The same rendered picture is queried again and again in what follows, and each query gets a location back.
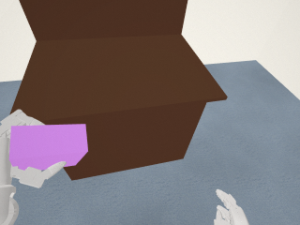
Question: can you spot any left robot forearm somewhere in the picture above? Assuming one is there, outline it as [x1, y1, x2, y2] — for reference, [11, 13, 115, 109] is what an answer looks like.
[0, 185, 20, 225]

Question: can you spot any table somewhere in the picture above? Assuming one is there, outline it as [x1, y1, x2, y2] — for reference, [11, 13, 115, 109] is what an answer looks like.
[9, 0, 227, 181]

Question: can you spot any right robot hand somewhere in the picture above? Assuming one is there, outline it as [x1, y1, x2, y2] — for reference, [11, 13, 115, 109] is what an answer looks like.
[214, 189, 249, 225]

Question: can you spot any left robot hand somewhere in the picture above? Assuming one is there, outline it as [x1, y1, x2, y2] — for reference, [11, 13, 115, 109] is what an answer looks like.
[0, 109, 67, 188]

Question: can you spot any sponge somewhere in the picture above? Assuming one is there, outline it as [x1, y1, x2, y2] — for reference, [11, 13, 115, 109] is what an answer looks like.
[9, 124, 88, 171]

